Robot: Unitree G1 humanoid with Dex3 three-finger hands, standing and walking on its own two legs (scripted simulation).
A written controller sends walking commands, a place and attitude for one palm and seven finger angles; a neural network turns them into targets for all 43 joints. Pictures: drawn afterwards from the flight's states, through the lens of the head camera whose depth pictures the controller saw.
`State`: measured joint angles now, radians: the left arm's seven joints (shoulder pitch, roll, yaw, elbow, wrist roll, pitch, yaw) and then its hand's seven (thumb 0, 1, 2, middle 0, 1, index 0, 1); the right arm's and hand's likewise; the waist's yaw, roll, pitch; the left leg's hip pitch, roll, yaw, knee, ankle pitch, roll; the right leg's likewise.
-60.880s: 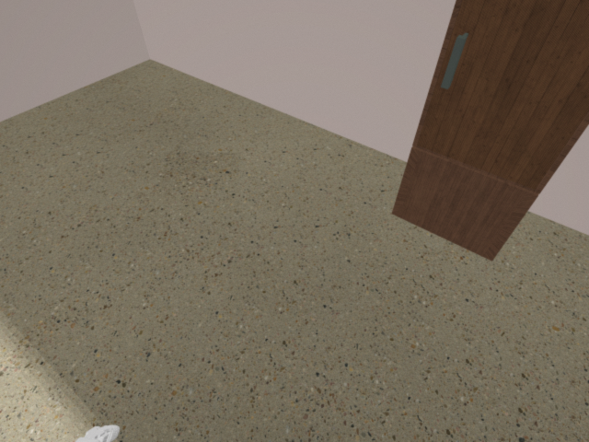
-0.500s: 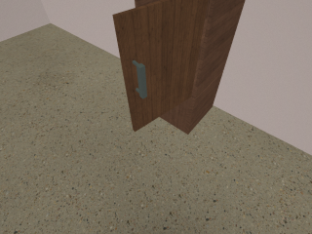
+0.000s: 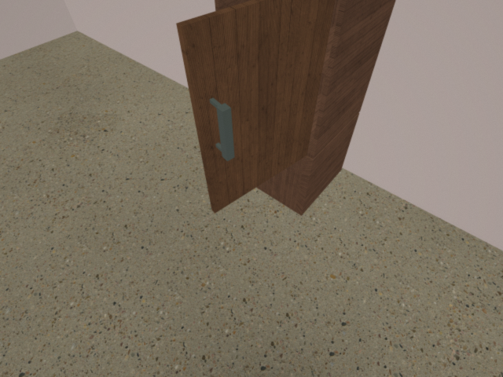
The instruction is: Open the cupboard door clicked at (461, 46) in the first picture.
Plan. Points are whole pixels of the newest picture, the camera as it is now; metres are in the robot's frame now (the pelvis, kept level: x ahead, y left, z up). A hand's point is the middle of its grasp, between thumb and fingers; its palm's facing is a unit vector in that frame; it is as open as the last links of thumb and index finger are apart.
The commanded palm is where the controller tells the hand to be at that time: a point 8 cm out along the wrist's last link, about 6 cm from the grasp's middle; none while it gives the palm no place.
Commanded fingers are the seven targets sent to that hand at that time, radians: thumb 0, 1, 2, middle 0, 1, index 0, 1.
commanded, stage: look to check the result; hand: left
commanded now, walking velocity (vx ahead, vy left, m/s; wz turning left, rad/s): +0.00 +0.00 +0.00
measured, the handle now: (221, 129) +0.65 +0.11 -0.01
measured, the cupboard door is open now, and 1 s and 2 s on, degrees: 79 79 79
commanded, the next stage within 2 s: stand and wait in 0.34 s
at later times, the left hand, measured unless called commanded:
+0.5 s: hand out of the picture +0.11 +0.23 -0.15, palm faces -0.01 -0.94 -0.33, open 7.4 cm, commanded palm none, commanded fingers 0.00 0.90 0.90 -0.20 -0.30 -0.20 -0.30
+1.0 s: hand out of the picture +0.12 +0.23 -0.15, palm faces -0.02 -0.94 -0.33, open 7.4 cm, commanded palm none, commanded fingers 0.00 0.90 0.90 -0.20 -0.30 -0.20 -0.30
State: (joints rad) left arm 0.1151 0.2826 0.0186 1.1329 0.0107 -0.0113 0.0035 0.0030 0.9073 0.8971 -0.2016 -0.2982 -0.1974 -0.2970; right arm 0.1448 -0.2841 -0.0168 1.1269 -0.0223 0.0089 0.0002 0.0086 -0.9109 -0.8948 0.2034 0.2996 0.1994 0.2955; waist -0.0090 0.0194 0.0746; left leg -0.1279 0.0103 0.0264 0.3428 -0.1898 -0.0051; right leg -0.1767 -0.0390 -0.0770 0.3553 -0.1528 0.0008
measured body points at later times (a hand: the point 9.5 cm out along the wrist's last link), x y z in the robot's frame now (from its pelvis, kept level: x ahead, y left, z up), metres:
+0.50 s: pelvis +0.02 -0.01 +0.00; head +0.04 -0.02 +0.45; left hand +0.11 +0.28 -0.13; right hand +0.10 -0.30 -0.14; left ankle +0.00 +0.12 -0.75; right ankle +0.03 -0.12 -0.75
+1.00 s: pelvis +0.03 -0.01 +0.00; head +0.05 -0.02 +0.45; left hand +0.12 +0.28 -0.13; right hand +0.09 -0.30 -0.14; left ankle +0.00 +0.12 -0.75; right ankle +0.03 -0.12 -0.75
